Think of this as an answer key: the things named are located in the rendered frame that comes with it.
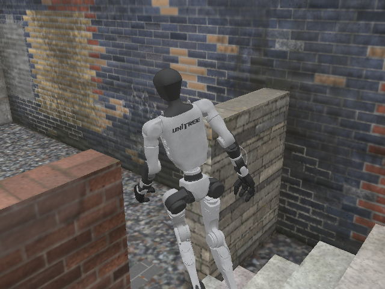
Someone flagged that stairs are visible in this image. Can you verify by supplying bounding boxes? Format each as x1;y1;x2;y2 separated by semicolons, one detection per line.
202;224;385;289

